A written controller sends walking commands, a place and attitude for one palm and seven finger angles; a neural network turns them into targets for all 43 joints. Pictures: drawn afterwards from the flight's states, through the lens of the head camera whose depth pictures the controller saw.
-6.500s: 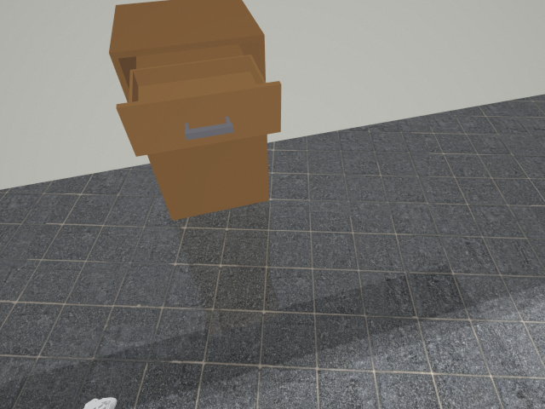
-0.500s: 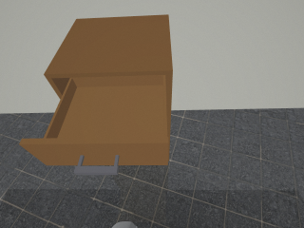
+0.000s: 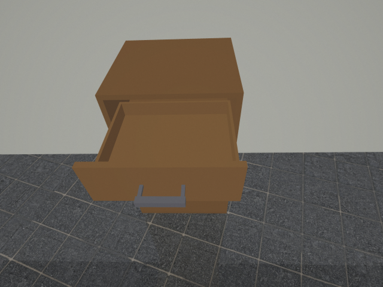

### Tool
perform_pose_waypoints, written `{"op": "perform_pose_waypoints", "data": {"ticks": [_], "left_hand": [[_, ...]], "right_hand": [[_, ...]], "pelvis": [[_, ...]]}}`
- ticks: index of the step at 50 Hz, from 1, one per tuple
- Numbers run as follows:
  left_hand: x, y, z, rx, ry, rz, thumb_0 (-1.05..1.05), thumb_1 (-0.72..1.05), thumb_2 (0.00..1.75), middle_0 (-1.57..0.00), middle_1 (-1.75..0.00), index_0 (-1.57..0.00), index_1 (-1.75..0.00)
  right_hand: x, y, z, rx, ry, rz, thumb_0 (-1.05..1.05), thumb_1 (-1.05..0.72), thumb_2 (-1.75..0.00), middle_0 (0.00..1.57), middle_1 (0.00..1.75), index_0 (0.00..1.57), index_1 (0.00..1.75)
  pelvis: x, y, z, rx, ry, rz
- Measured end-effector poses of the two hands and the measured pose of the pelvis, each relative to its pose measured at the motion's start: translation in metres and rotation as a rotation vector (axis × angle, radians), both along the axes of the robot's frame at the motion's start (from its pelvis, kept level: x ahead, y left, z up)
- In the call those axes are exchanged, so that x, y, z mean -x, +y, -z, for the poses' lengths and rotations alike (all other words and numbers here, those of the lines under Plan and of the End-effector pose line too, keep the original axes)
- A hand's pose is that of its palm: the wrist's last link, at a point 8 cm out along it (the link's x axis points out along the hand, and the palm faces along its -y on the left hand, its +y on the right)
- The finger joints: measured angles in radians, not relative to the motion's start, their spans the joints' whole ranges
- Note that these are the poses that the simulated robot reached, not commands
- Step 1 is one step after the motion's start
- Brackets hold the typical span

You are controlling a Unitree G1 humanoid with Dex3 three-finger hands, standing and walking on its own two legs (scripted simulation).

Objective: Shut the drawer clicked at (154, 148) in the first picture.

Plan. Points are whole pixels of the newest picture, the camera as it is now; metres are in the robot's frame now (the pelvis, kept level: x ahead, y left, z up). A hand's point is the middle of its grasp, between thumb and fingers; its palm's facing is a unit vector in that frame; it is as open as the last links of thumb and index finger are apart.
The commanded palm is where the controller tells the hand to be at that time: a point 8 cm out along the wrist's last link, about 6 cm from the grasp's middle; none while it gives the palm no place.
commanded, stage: come to a stop and stand still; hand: left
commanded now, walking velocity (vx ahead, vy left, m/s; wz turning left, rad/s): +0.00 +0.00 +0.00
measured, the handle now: (161, 195) +0.35 +0.12 -0.05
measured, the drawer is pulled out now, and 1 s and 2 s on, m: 0.28 0.28 0.28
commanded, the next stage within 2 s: look again from close up in 0.28 s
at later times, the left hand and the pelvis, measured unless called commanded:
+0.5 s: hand out of the picture +0.03 +0.19 -0.15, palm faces +0.02 -0.97 -0.22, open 7.3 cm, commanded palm none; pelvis +0.01 +0.01 +0.02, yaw +1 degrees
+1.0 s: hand out of the picture +0.04 +0.17 -0.15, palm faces +0.04 -0.98 -0.20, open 7.3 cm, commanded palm none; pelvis +0.03 -0.01 +0.02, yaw +2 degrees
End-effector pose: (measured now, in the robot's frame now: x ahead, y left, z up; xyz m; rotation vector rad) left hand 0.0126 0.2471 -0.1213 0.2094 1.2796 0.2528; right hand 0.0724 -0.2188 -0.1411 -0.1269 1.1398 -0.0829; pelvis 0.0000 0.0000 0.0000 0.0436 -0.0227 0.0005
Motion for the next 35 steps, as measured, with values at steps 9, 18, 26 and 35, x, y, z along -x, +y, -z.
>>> {"op": "perform_pose_waypoints", "data": {"ticks": [9,18,26,35], "left_hand": [[0.018,-0.011,-0.002,0.074,0.057,0.028,0.00,0.91,0.90,-0.20,-0.30,-0.20,-0.30],[-0.001,-0.008,-0.002,0.082,0.033,0.043,0.01,0.92,0.90,-0.20,-0.30,-0.20,-0.30],[-0.014,-0.008,-0.005,0.073,0.030,0.041,0.00,0.92,0.90,-0.20,-0.30,-0.20,-0.30],[-0.021,-0.015,-0.003,0.076,0.041,0.026,0.00,0.92,0.90,-0.20,-0.30,-0.20,-0.30]], "right_hand": [[0.053,0.001,-0.010,0.030,0.127,0.039,0.00,-0.93,-0.90,0.20,0.29,0.20,0.30],[0.085,0.002,-0.013,0.048,0.229,0.055,0.01,-0.91,-0.90,0.20,0.29,0.20,0.30],[0.072,0.010,-0.010,0.025,0.227,0.047,0.01,-0.91,-0.90,0.20,0.29,0.20,0.30],[0.046,0.005,-0.011,0.031,0.202,0.032,0.01,-0.92,-0.90,0.20,0.29,0.20,0.30]], "pelvis": [[0.008,0.011,-0.013,0.035,0.009,-0.010],[0.003,0.014,-0.017,0.038,0.013,-0.014],[-0.008,0.012,-0.018,0.039,0.016,-0.016],[-0.019,0.007,-0.019,0.040,0.012,-0.020]]}}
